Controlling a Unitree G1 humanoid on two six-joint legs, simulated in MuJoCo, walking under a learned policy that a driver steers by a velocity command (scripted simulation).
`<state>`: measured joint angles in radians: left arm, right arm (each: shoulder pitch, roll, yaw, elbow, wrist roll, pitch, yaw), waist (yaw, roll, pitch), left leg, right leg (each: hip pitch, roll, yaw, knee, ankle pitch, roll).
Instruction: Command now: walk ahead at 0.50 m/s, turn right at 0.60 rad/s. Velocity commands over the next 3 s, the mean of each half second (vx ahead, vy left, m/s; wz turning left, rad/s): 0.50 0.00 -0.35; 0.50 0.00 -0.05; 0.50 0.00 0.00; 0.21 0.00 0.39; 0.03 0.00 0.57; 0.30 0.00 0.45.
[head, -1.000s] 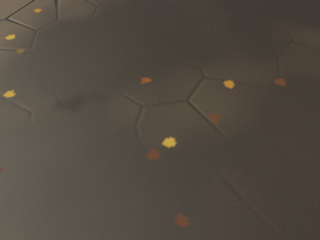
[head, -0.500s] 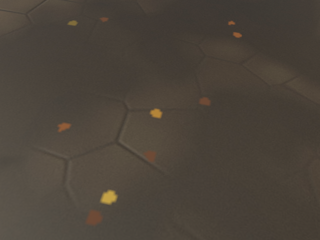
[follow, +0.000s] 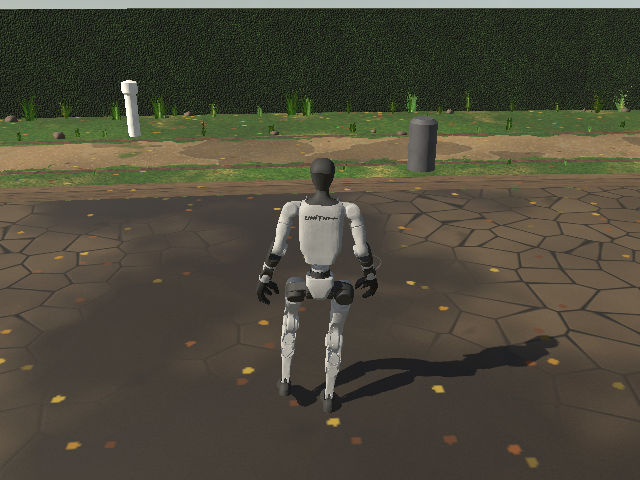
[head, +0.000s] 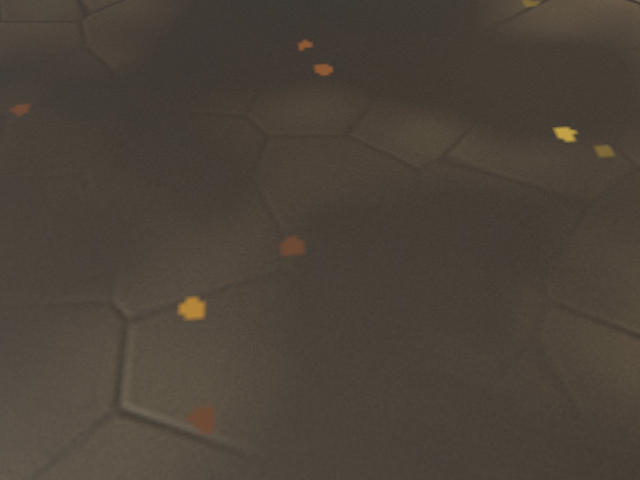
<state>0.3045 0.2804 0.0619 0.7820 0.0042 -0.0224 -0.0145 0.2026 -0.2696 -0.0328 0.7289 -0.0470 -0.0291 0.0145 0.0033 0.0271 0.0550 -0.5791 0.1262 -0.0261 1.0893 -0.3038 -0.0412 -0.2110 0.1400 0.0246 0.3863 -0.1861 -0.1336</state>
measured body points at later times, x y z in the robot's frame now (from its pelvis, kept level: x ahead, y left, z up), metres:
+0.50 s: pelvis +0.29 +0.05 +0.00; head +0.31 +0.06 +0.45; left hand +0.41 +0.30 -0.13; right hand +0.32 -0.23 -0.11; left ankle +0.32 +0.12 -0.74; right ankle +0.22 -0.07 -0.66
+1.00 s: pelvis +0.54 -0.05 +0.00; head +0.55 -0.06 +0.45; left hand +0.67 +0.20 -0.12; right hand +0.54 -0.31 -0.14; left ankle +0.50 +0.10 -0.66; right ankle +0.56 -0.11 -0.74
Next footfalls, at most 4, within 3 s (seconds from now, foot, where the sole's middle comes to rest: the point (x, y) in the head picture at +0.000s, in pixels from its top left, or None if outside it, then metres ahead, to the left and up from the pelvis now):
0.30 left None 0.36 0.12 -0.78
0.84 right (404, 412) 0.60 -0.12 -0.78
1.38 left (341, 286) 0.92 0.01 -0.78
1.88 right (410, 237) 1.07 -0.18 -0.78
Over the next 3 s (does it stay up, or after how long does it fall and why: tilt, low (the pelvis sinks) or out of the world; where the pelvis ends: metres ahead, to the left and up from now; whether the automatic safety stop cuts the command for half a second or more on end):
stays up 1.05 -0.04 0.01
